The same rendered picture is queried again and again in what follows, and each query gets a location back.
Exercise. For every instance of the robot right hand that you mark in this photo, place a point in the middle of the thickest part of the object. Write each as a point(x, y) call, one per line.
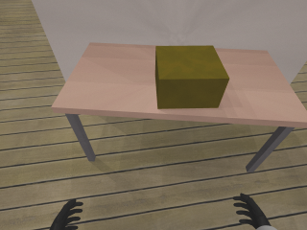
point(258, 218)

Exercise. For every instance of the carton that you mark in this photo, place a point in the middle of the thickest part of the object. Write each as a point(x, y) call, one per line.
point(189, 76)

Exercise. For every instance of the table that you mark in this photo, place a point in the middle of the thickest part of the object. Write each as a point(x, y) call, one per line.
point(118, 80)

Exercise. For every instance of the robot left hand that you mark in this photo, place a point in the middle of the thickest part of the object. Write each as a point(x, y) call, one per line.
point(62, 219)

